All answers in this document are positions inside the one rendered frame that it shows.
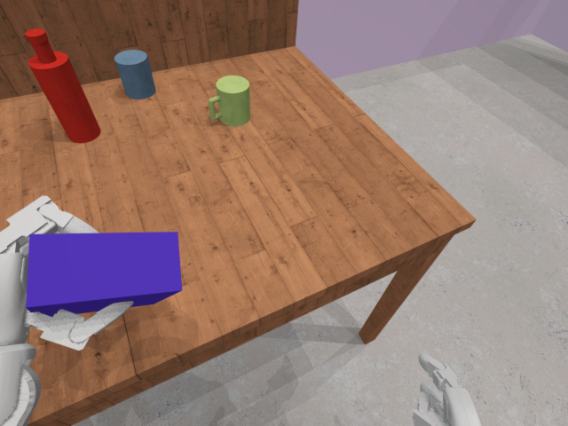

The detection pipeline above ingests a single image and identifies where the table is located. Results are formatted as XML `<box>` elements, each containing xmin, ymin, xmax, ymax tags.
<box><xmin>0</xmin><ymin>0</ymin><xmax>476</xmax><ymax>426</ymax></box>

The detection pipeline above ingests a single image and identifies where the robot left hand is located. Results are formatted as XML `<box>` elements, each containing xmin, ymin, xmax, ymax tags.
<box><xmin>0</xmin><ymin>196</ymin><xmax>134</xmax><ymax>351</ymax></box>

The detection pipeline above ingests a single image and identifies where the robot right hand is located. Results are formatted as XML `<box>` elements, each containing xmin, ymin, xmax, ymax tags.
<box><xmin>414</xmin><ymin>353</ymin><xmax>483</xmax><ymax>426</ymax></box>

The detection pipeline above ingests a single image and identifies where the sponge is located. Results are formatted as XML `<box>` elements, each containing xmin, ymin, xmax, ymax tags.
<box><xmin>26</xmin><ymin>232</ymin><xmax>182</xmax><ymax>317</ymax></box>

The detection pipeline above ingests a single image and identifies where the left robot forearm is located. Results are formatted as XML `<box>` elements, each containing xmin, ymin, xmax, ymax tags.
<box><xmin>0</xmin><ymin>343</ymin><xmax>41</xmax><ymax>426</ymax></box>

